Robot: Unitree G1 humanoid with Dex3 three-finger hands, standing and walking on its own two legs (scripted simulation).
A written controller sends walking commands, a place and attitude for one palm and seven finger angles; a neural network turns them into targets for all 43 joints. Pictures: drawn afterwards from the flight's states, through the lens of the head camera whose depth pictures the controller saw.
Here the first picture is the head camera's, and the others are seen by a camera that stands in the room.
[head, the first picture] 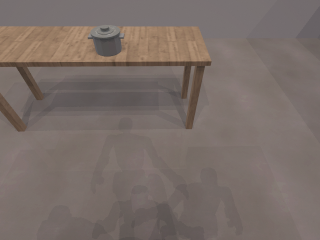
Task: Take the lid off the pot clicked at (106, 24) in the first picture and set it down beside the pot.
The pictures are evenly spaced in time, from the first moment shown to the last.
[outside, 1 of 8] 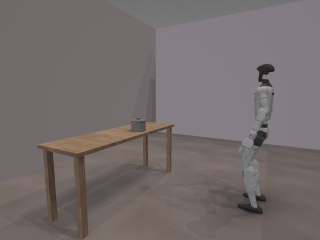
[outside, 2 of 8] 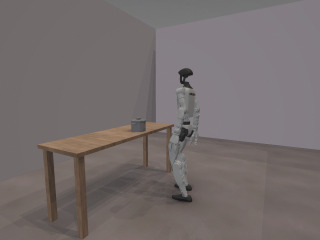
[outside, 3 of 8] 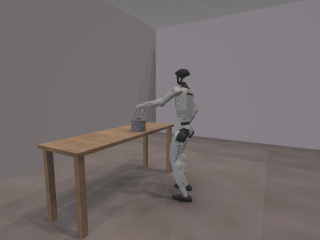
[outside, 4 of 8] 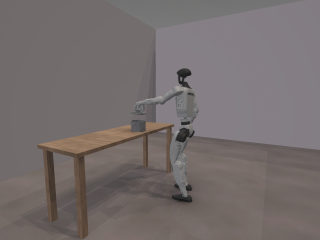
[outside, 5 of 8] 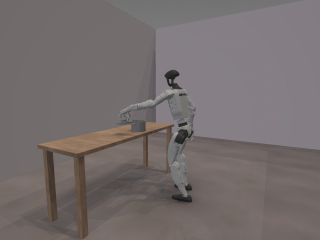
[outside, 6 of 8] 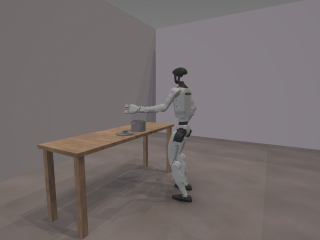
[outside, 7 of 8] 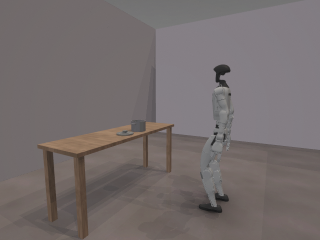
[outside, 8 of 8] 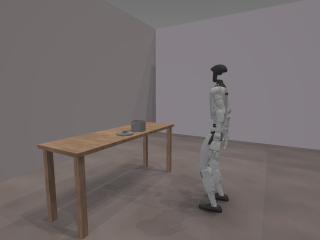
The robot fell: no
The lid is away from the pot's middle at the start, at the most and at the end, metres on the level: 0.00 0.24 0.23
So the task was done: yes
